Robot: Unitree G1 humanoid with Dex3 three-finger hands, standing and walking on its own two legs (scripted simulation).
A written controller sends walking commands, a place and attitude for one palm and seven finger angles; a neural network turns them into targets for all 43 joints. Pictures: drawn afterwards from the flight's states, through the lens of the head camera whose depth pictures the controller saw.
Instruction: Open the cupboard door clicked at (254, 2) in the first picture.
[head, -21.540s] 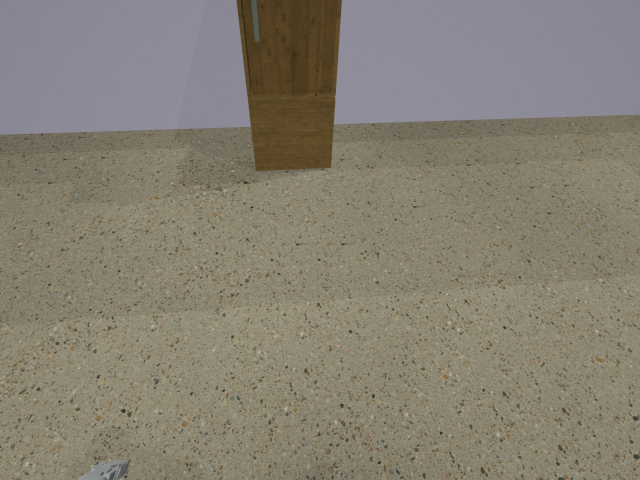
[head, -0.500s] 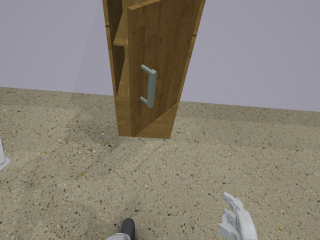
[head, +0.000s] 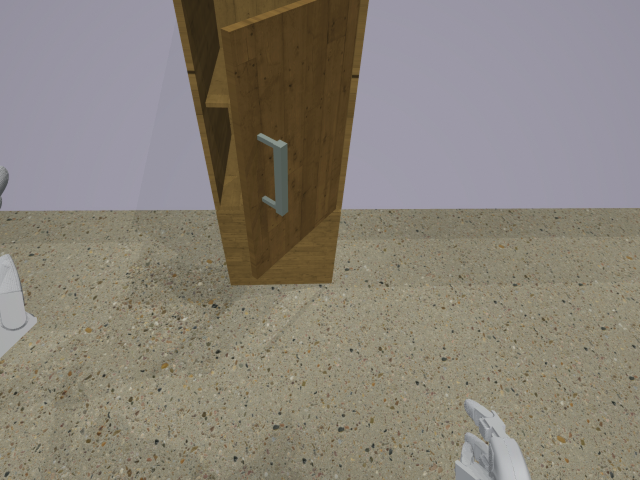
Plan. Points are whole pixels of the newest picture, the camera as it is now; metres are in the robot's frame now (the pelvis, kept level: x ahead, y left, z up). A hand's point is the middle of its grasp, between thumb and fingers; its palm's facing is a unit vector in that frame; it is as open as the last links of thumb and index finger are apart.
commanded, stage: stop stepping back and stand still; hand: left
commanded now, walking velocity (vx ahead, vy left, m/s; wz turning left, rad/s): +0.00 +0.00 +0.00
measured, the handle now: (273, 176) +0.65 +0.10 -0.01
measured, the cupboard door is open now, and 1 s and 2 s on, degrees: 49 49 49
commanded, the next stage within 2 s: let the arm hang, fingers relaxed in 0.36 s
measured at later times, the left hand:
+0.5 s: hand (48, 320) +0.22 +0.24 +0.17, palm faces +0.35 -0.78 -0.52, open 7.4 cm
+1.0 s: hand out of the picture -0.09 +0.18 -0.16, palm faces +0.08 -0.98 -0.21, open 7.2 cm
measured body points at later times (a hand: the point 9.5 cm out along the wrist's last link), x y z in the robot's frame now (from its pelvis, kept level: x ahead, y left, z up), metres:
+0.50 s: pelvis +0.00 -0.01 +0.01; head +0.02 +0.00 +0.46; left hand +0.19 +0.28 +0.20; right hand +0.18 -0.26 -0.06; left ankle -0.01 +0.12 -0.72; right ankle +0.00 -0.10 -0.72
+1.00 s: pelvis -0.04 -0.01 +0.01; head -0.02 +0.01 +0.46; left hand -0.09 +0.23 -0.15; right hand -0.05 -0.23 -0.14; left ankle -0.01 +0.11 -0.73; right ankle +0.00 -0.11 -0.73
